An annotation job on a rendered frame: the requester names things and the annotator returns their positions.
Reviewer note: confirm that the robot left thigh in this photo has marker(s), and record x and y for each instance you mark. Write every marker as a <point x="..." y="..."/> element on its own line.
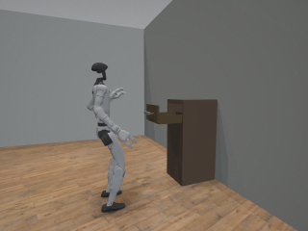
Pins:
<point x="112" y="161"/>

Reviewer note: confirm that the left robot hand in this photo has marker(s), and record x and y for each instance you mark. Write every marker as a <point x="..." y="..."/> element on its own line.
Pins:
<point x="116" y="94"/>

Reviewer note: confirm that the humanoid robot torso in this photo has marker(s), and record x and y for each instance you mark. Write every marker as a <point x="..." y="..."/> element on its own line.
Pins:
<point x="106" y="105"/>

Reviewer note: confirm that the drawer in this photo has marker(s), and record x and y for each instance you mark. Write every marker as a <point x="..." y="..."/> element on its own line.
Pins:
<point x="162" y="117"/>

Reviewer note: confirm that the robot left upper arm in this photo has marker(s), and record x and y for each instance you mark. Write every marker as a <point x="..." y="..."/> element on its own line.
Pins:
<point x="90" y="105"/>

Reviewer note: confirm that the cabinet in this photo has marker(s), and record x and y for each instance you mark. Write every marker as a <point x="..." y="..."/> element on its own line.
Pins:
<point x="191" y="145"/>

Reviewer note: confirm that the right robot forearm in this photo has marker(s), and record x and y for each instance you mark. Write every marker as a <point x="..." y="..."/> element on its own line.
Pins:
<point x="104" y="118"/>

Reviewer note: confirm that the right robot hand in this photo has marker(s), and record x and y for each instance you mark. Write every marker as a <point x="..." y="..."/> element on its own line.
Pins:
<point x="124" y="135"/>

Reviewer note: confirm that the handle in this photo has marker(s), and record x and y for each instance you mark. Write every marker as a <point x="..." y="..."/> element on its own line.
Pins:
<point x="147" y="113"/>

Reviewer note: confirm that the robot right upper arm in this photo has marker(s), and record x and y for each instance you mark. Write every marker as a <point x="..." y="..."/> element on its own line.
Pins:
<point x="99" y="97"/>

